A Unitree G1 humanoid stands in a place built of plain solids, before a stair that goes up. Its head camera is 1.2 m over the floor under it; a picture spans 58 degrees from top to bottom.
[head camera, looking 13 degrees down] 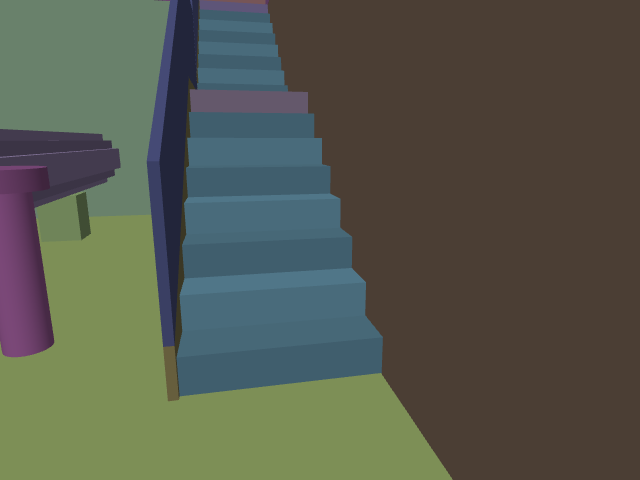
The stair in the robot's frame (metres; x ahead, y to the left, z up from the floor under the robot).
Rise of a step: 0.20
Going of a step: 0.29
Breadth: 1.03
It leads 12 degrees to the left of straight ahead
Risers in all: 8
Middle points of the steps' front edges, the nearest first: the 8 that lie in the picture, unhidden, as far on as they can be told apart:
1.96 0.17 0.21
2.25 0.24 0.41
2.54 0.30 0.61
2.83 0.36 0.81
3.11 0.42 1.01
3.40 0.48 1.22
3.69 0.55 1.42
3.97 0.61 1.62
